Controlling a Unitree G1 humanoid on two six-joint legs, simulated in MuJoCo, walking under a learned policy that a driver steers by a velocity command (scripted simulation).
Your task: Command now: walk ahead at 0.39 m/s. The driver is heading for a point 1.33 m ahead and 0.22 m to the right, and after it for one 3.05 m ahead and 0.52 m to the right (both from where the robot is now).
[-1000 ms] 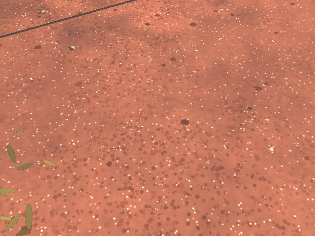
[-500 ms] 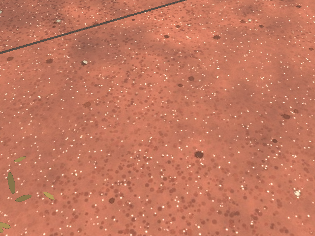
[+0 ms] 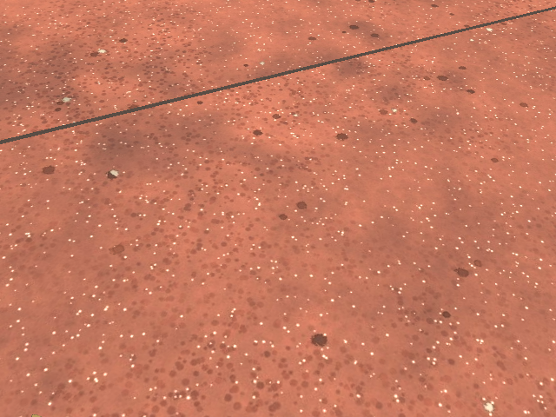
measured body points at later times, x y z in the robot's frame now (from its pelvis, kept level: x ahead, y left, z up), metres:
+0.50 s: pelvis +0.21 -0.06 -0.01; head +0.23 -0.07 +0.44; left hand +0.19 +0.20 -0.15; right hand +0.39 -0.32 -0.11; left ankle +0.40 +0.10 -0.70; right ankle +0.12 -0.15 -0.75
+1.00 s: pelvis +0.50 -0.01 -0.01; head +0.52 -0.02 +0.44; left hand +0.66 +0.24 -0.13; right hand +0.51 -0.29 -0.14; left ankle +0.47 +0.07 -0.75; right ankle +0.64 -0.21 -0.68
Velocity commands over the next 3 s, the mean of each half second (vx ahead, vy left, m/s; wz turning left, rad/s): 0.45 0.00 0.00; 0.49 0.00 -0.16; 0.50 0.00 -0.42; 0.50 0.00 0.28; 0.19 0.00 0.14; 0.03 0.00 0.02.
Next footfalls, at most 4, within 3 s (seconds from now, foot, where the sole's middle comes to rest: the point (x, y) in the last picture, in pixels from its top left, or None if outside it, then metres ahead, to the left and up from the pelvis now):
0.16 right None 0.16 -0.15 -0.79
0.66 left None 0.51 0.07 -0.79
1.22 right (328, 329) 0.78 -0.19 -0.79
1.76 left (287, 225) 1.16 -0.11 -0.79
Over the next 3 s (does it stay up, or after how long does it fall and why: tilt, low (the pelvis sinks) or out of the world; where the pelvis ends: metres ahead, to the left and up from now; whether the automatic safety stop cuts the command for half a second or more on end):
stays up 1.34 -0.21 -0.02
